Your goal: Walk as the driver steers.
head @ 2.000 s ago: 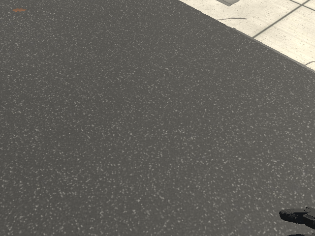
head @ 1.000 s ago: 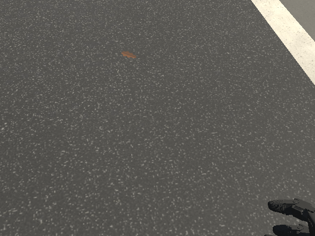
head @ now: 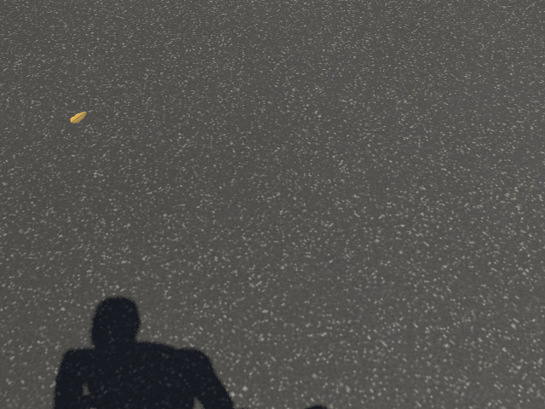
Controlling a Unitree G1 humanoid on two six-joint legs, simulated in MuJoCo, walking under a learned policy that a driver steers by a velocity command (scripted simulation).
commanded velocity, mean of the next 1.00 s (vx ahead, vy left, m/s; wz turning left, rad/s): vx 0.24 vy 0.00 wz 0.24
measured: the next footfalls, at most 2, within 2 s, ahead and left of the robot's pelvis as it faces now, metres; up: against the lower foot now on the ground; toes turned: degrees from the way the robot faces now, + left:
right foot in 0.26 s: +0.47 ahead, -0.12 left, +0.00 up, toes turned +8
left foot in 0.68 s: +0.39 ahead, +0.08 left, +0.00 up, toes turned +8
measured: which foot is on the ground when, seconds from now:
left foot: down 0.00-0.26, up 0.28-0.66, down 0.68-1.00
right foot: up 0.00-0.24, down 0.26-1.00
